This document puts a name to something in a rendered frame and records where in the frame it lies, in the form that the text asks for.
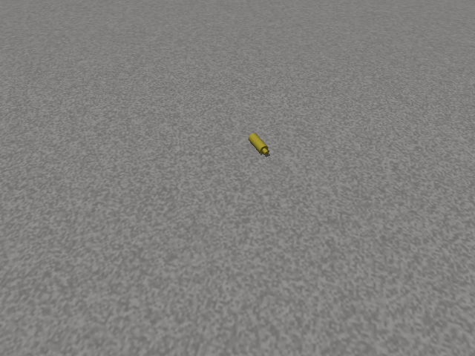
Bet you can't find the bottle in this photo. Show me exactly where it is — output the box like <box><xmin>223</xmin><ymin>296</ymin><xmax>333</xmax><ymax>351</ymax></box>
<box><xmin>249</xmin><ymin>133</ymin><xmax>269</xmax><ymax>155</ymax></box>

